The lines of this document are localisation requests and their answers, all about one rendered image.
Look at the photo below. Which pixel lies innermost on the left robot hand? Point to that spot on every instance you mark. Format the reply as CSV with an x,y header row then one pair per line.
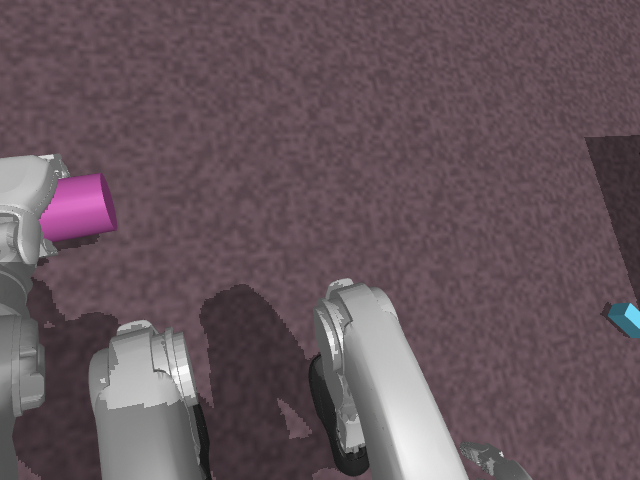
x,y
29,183

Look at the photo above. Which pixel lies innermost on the left robot arm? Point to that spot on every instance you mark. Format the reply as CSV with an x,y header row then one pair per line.
x,y
22,357

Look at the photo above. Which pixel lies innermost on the right robot hand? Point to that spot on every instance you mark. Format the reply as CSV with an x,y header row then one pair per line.
x,y
493,462

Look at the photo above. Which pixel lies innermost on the left robot foot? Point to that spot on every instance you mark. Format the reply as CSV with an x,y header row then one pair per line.
x,y
204,442

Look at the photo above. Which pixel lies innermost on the right robot foot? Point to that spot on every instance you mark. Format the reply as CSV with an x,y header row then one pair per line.
x,y
351,464

